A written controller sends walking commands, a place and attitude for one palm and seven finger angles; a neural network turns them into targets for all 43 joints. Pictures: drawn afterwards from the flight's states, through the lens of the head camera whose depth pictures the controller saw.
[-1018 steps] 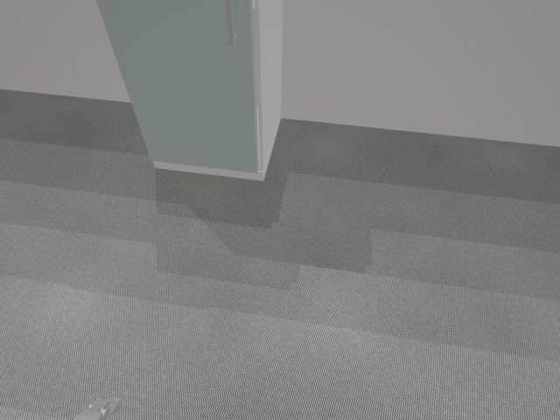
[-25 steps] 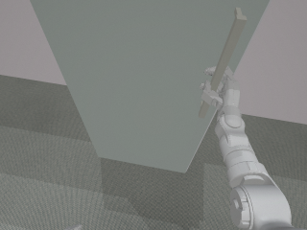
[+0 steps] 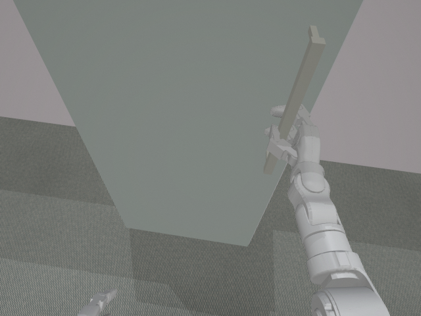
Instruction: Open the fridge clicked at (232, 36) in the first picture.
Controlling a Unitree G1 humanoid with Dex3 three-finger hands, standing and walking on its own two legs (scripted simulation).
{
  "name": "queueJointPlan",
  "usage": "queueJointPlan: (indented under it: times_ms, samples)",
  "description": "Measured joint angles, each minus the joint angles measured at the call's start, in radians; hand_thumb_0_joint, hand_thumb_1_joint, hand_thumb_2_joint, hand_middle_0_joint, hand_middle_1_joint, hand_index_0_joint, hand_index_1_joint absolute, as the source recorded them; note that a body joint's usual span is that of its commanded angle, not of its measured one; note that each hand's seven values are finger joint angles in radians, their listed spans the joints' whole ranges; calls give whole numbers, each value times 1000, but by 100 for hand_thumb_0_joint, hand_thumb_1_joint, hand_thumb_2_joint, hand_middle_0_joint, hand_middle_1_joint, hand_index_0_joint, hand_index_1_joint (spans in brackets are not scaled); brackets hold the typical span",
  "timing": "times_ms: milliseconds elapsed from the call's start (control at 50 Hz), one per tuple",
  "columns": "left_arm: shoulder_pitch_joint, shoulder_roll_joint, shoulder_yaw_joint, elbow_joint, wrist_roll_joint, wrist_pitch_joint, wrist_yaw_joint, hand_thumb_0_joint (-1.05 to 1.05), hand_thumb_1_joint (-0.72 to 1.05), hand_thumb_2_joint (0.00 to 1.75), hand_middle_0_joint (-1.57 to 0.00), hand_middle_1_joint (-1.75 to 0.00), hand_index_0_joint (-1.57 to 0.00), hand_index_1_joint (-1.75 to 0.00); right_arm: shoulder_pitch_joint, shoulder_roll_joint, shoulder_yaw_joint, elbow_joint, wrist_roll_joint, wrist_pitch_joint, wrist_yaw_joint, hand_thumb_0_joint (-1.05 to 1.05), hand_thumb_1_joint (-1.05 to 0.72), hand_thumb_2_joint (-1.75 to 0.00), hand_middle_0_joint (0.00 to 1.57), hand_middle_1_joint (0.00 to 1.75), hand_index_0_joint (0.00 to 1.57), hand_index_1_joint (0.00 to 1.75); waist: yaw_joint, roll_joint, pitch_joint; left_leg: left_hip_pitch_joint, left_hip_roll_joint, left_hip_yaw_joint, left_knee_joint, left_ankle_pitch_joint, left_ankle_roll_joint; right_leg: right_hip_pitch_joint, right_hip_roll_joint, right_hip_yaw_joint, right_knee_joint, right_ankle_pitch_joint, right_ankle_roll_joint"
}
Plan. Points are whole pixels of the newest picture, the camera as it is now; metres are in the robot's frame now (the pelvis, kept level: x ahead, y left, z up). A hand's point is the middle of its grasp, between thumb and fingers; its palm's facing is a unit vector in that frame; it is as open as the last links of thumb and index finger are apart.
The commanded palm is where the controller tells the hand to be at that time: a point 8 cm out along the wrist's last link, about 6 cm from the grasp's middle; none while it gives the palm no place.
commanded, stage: pull the door a little, standing still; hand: right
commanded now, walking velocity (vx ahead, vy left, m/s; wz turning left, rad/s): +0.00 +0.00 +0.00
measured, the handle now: (285, 114) +0.48 -0.09 +0.14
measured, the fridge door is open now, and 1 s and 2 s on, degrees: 0 27 56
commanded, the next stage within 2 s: walk backward, drawing the door open in 0.24 s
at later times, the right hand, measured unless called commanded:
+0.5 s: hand (263, 193) +0.31 -0.04 +0.12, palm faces -0.19 +0.97 -0.13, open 6.0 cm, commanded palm +0.28 -0.10 +0.12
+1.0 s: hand (221, 250) +0.20 +0.02 +0.11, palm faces -0.03 +0.99 -0.15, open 6.2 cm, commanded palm +0.18 -0.03 +0.12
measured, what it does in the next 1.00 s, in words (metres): steps to the left: right foot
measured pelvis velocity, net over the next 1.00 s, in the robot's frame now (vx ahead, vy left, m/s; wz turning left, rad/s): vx -0.07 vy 0.10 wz -0.16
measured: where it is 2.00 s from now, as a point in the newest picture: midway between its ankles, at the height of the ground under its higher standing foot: outside the picture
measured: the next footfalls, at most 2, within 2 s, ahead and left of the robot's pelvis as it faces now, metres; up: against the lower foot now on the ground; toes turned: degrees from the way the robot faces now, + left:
right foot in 0.98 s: -0.02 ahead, -0.03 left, +0.00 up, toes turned -15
left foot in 1.24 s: -0.01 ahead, +0.37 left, +0.00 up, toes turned -21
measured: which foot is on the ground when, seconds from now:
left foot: down 0.00-0.98, up 1.00-1.00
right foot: down 0.00-0.76, up 0.78-0.96, down 0.98-1.00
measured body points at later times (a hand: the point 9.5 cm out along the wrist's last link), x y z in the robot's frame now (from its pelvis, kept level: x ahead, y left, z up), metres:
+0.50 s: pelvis +0.02 +0.00 +0.01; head +0.04 +0.04 +0.45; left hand +0.20 +0.23 -0.09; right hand +0.31 -0.10 +0.13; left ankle -0.04 +0.08 -0.73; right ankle -0.04 -0.12 -0.73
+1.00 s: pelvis -0.07 +0.10 -0.01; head -0.03 +0.12 +0.44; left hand +0.13 +0.30 -0.11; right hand +0.20 -0.04 +0.12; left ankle -0.02 +0.10 -0.71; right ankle -0.06 -0.01 -0.74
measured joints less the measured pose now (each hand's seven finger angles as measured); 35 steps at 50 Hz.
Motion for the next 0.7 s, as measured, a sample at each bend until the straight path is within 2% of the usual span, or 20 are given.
queueJointPlan:
  times_ms: [160, 280, 360, 420, 460, 500, 600, 660, 700]
  samples:
    - [-1, -13, -7, -25, 0, 9, -11, 1, 91, 90, -19, -30, -20, -30, 132, 12, 28, -131, 8, 34, 5, 2, -77, -78, 31, 134, 32, 136, -14, -4, -13, 41, 6, -24, -22, 6, -6, 46, 10, -12, -22, 23, -6]
    - [-9, -23, -15, -52, -7, 27, -20, 1, 91, 90, -20, -30, -20, -30, 346, 26, 84, -359, 5, 58, 23, 1, -76, -77, 28, 133, 29, 132, -26, -2, -13, 99, 4, -37, -46, 2, -6, 106, 12, -14, -40, 24, -4]
    - [-33, -25, -18, -77, -9, 45, -23, 1, 91, 90, -19, -30, -20, -30, 520, 38, 148, -548, -3, 101, 29, 1, -74, -75, 28, 132, 29, 132, -34, -4, -11, 136, 4, -32, -56, 14, -12, 141, 12, -9, -47, 36, -4]
    - [-79, -19, -30, -78, -2, 63, 15, 1, 91, 90, -20, -30, -20, -30, 575, -14, 217, -597, -37, 46, 58, 1, -73, -76, 32, 134, 31, 133, -30, -6, -4, 168, 7, -18, -95, -10, -7, 146, 17, 7, -43, 21, -15]
    - [-118, -9, -27, -77, 7, 82, 36, 1, 91, 90, -20, -30, -20, -30, 597, -36, 248, -624, -49, 13, 72, 0, -69, -76, 35, 135, 33, 134, -28, -25, 10, 162, 0, -2, -91, -11, -1, 152, 10, 24, -64, -3, -10]
    - [-152, -3, -19, -84, 11, 98, 46, 1, 91, 90, -19, -30, -20, -30, 607, -49, 269, -650, -62, -3, 82, 0, -68, -76, 37, 136, 35, 136, -25, -37, 34, 145, 5, 12, -58, -3, -14, 153, 12, 36, -75, -1, 3]
    - [-175, -24, -12, -121, 27, 112, 49, 1, 91, 90, -19, -30, -20, -30, 647, -64, 279, -693, -78, 2, 94, -2, -66, -74, 42, 137, 38, 138, -17, -48, 81, 79, 16, 11, 85, 70, -58, 177, 21, 50, -106, 71, -3]
    - [-149, -46, -24, -138, 37, 103, 47, 1, 91, 90, -19, -30, -20, -30, 669, -71, 274, -720, -81, 16, 89, -2, -65, -75, 42, 136, 38, 139, -5, -41, 76, 64, 17, 1, 64, 58, -57, 194, 26, 76, -145, 62, 20]
    - [-137, -60, -34, -127, 37, 99, 46, 0, 91, 90, -19, -30, -20, -30, 676, -74, 265, -732, -93, 21, 83, -3, -64, -75, 42, 136, 37, 139, -2, -27, 76, 88, 19, 7, 24, 17, -29, 187, 31, 94, -138, 55, 44]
